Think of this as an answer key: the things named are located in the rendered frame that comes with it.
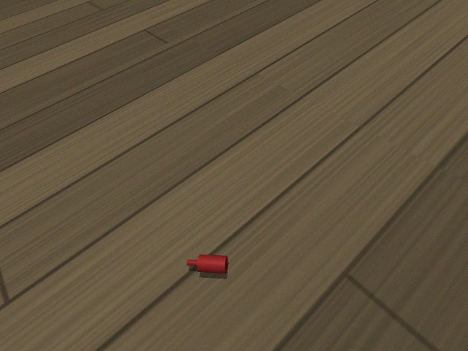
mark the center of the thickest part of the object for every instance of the bottle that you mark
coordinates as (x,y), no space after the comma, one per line
(210,263)

